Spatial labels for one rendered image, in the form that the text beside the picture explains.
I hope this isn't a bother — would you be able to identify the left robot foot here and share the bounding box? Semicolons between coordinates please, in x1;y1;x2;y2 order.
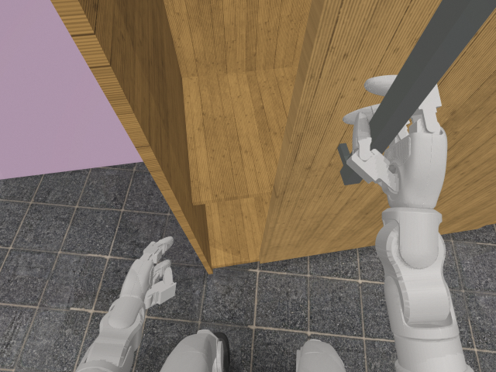
214;332;230;372

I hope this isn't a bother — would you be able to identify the robot left forearm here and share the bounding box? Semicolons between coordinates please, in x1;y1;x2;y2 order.
75;297;146;372

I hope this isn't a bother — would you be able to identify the left robot hand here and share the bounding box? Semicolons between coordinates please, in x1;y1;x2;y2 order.
119;236;176;309

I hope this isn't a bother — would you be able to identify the robot right forearm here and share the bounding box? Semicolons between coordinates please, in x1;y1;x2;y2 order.
375;207;474;372

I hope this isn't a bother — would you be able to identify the left robot thigh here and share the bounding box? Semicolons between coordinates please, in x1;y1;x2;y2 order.
160;333;223;372

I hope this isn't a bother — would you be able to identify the wardrobe door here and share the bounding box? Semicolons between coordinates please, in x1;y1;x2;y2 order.
259;0;496;264

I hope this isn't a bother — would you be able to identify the handle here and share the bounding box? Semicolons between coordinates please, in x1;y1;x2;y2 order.
337;0;496;185

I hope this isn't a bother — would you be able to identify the right robot hand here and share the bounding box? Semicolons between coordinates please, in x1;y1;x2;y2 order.
343;75;447;209

